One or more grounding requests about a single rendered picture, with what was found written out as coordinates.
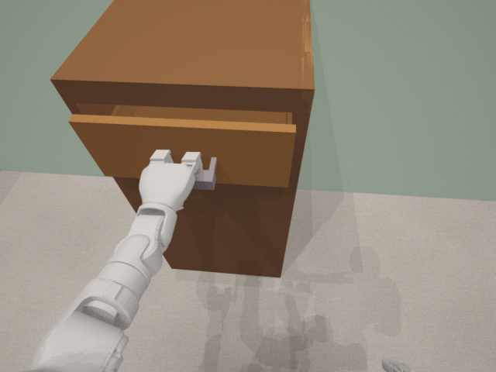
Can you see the handle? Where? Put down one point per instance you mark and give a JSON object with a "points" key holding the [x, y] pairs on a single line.
{"points": [[205, 179]]}

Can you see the left robot forearm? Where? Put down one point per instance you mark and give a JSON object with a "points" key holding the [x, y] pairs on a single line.
{"points": [[113, 296]]}

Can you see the left robot upper arm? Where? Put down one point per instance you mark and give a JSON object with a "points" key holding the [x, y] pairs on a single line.
{"points": [[83, 344]]}

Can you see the cabinet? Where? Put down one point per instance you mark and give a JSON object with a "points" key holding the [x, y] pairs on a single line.
{"points": [[250, 55]]}

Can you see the left robot hand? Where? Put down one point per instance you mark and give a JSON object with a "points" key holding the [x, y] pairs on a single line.
{"points": [[167, 183]]}

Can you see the drawer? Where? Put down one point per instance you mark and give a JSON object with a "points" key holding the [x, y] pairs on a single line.
{"points": [[252, 147]]}

